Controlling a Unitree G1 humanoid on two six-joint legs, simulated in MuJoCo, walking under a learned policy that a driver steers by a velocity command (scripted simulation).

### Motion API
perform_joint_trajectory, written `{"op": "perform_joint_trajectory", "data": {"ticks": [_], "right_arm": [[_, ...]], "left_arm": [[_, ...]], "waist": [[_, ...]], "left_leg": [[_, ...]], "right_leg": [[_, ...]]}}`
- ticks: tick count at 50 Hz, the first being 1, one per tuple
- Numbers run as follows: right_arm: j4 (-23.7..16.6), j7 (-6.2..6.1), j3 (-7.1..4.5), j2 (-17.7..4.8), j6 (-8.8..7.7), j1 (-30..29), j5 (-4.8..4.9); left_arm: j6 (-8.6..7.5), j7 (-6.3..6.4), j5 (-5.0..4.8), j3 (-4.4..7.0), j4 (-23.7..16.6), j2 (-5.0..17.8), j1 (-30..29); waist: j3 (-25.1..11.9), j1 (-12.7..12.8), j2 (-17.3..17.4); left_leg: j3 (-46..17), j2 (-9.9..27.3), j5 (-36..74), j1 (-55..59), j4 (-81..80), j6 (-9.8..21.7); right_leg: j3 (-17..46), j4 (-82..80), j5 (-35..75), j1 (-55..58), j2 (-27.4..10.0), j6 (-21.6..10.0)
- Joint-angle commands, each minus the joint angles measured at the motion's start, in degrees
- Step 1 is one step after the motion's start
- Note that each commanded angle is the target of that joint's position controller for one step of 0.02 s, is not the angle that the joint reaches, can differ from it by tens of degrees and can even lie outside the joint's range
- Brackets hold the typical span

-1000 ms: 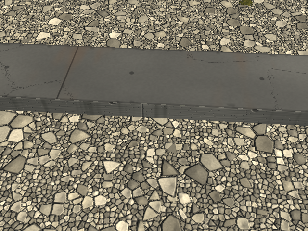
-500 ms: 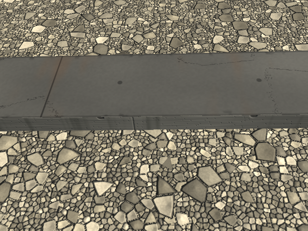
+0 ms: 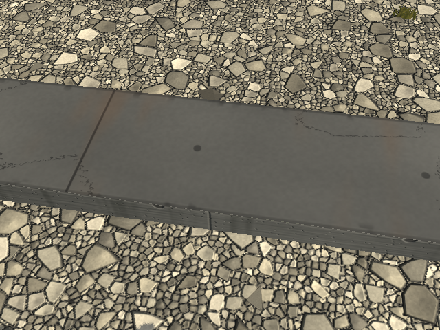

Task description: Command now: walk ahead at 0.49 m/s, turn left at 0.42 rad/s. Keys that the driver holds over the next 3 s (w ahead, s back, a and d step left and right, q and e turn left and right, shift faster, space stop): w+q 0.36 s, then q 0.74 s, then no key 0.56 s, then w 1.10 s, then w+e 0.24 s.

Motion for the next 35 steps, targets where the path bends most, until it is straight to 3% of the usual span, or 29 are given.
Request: {"op": "perform_joint_trajectory", "data": {"ticks": [1,2,3,4,5,7,10,14,18,21,23,24,25,26,27,28,29,30,31,33,35], "right_arm": [[4.48,-0.67,-4.85,-15.10,0.77,22.55,0.37],[3.48,-0.48,-4.74,-12.73,0.79,16.63,1.63],[2.65,-0.45,-4.14,-9.94,0.71,13.32,1.42],[2.86,-0.44,-3.58,-7.79,0.36,11.80,0.95],[2.85,-0.73,-3.28,-7.36,-0.22,12.07,1.03],[3.69,-0.84,-3.06,-7.93,-1.36,13.47,1.37],[4.42,-0.98,-3.53,-10.19,-1.73,16.93,1.64],[5.27,-1.23,-3.48,-9.99,-1.02,23.60,1.66],[5.43,-1.93,-3.53,-10.23,-0.70,27.80,1.18],[5.67,-2.65,-3.64,-10.58,-0.14,29.69,0.50],[4.81,-3.14,-3.89,-11.17,0.12,27.19,0.30],[3.97,-3.16,-4.01,-11.69,-0.08,24.78,0.47],[3.22,-2.81,-4.07,-12.16,-0.68,22.40,1.11],[1.32,-2.26,-3.73,-11.15,-1.44,19.39,2.39],[-1.12,-2.64,-2.79,-6.26,-1.72,21.89,3.35],[-1.21,-3.64,-3.56,-9.11,-0.60,30.68,4.47],[1.51,-3.93,-4.14,-12.47,0.81,29.78,2.01],[1.24,-3.24,-4.31,-11.92,1.58,25.08,0.88],[0.71,-2.57,-4.29,-10.37,2.31,23.27,0.46],[0.14,-1.08,-4.02,-8.17,4.08,22.12,-0.43],[-1.09,-0.44,-3.97,-7.57,4.73,21.15,-0.09]], "left_arm": [[-1.00,-1.01,-0.63,1.55,-8.17,5.49,-0.45],[-1.69,-1.34,0.32,1.73,-9.40,9.01,-5.66],[-2.23,-1.79,0.00,2.17,-10.53,10.41,-9.59],[-2.16,-1.76,0.11,2.24,-10.76,9.82,-10.63],[-1.16,-1.77,0.84,2.13,-11.09,9.12,-10.56],[0.95,-2.01,1.57,1.61,-11.70,6.67,-10.18],[1.99,-2.31,1.51,1.55,-14.78,6.68,-16.63],[2.44,-2.66,1.19,1.65,-18.35,7.39,-26.55],[2.25,-3.07,0.95,1.24,-21.04,7.73,-33.90],[1.40,-2.94,0.39,0.61,-22.86,7.52,-37.32],[0.67,-2.33,-0.09,0.62,-22.16,8.56,-33.30],[0.37,-1.79,-0.22,1.05,-20.64,9.99,-28.25],[-0.24,-1.10,-0.26,1.57,-18.83,11.56,-21.57],[-1.25,-0.20,0.90,2.29,-17.03,14.13,-12.22],[-1.16,0.54,1.96,2.78,-16.58,17.73,-7.00],[0.06,-0.28,0.62,3.66,-17.15,18.24,-7.64],[0.90,-0.69,-0.34,3.08,-18.96,12.79,-12.85],[1.02,-0.63,-0.61,1.79,-19.56,8.36,-16.48],[1.29,-0.56,-0.20,1.24,-19.45,6.97,-18.53],[1.47,-0.14,-0.36,1.57,-18.02,8.59,-17.73],[1.18,-0.26,-0.22,1.99,-17.31,9.63,-16.71]], "waist": [[-17.24,-6.05,12.07],[-9.27,-5.10,2.48],[-3.39,-3.75,-1.12],[0.20,-0.87,-5.36],[0.50,0.65,-6.20],[0.00,2.14,-4.44],[0.52,0.56,-0.87],[-0.24,-4.08,2.05],[-0.69,-6.97,3.32],[-0.48,-7.71,4.13],[-2.31,-5.21,5.47],[-4.35,-2.85,6.20],[-7.08,0.56,6.32],[-12.35,5.03,4.96],[-20.73,4.04,-7.63],[-31.37,0.27,-14.80],[-25.42,-1.29,-5.29],[-16.56,-1.32,-2.64],[-12.12,-2.45,-2.36],[-7.91,-3.13,-6.08],[-9.00,-3.77,-6.51]], "left_leg": [[-52.57,25.62,-1.52,44.38,-11.07,18.98],[-47.57,23.71,-12.56,36.59,-17.48,16.14],[-42.22,22.08,-12.21,27.48,-20.37,13.87],[-37.72,19.82,-4.94,20.18,-21.55,11.30],[-34.06,17.68,1.75,15.48,-21.43,9.97],[-28.24,14.43,9.60,10.92,-21.52,8.19],[-24.39,11.19,13.40,9.39,-22.27,5.52],[-25.29,10.16,18.43,17.08,-20.32,0.61],[-27.54,10.63,22.39,25.41,-17.45,0.40],[-27.48,10.28,37.33,28.88,-11.07,-0.30],[-27.35,8.94,43.30,26.70,-6.17,-2.96],[-27.63,7.87,46.97,24.55,-2.38,-4.70],[-27.79,6.40,46.65,22.07,4.33,-6.04],[-27.63,4.64,34.74,13.61,15.43,-7.07],[-18.69,-1.42,-16.60,3.16,31.77,-7.60],[-15.15,-3.88,-31.10,-2.90,43.37,-7.84],[-15.06,0.78,-23.59,-4.34,45.13,-8.11],[-13.76,1.96,-19.98,-4.94,42.99,-9.28],[-13.04,3.48,-18.29,-5.01,41.06,-10.28],[-11.03,4.11,-15.89,-2.51,39.75,-11.41],[-10.45,3.90,-14.63,-1.81,39.34,-11.36]], "right_leg": [[8.43,53.44,-4.57,-42.99,1.65,1.77],[12.10,48.28,3.41,-47.72,-3.26,0.05],[11.32,44.18,7.26,-45.88,-4.98,0.00],[10.98,39.75,8.70,-42.61,-6.82,0.45],[11.18,36.48,8.51,-38.98,-7.95,1.54],[9.95,30.94,8.41,-35.24,-8.97,3.28],[7.58,22.34,15.11,-37.44,-9.43,5.30],[6.97,12.44,24.40,-43.51,-8.36,6.24],[7.15,5.98,25.03,-47.11,-6.39,6.17],[6.20,-0.16,22.31,-44.83,-2.91,5.29],[6.95,-6.35,21.70,-34.81,-0.59,3.72],[7.09,-9.48,21.86,-26.84,0.74,2.57],[7.84,-13.80,27.52,-17.63,-0.29,1.21],[13.20,-14.22,37.42,-2.55,-8.08,-1.20],[25.26,-6.54,69.89,11.78,-26.00,-4.00],[38.75,-5.43,78.23,16.69,-35.46,-13.30],[34.87,-9.03,66.13,7.86,-30.93,-12.30],[26.39,-12.08,59.37,-0.47,-25.67,-10.06],[21.61,-14.74,54.25,-6.07,-22.29,-8.18],[14.97,-18.11,52.43,-14.00,-19.05,-8.04],[12.28,-18.90,53.32,-15.78,-19.19,-9.22]]}}
Next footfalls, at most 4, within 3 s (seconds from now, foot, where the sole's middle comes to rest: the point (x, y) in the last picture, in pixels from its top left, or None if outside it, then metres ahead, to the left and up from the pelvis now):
0.52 right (255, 318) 0.49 -0.05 -0.75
1.02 left None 0.33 0.12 -0.75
1.46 right None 0.43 -0.05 -0.75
2.38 right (165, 258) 0.67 0.23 -0.75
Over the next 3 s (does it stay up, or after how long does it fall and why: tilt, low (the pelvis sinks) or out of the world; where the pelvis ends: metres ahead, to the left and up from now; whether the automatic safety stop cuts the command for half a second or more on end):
stays up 0.73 0.44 0.01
